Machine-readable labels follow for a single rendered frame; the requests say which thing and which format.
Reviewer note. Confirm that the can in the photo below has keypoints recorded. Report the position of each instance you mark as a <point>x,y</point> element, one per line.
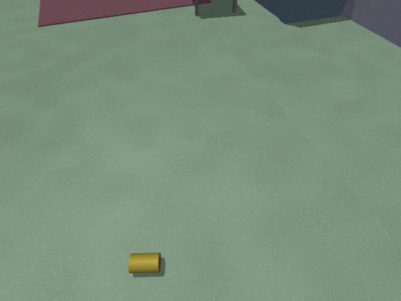
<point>144,263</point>

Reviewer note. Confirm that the sofa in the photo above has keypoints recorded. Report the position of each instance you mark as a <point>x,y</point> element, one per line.
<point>293,11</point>

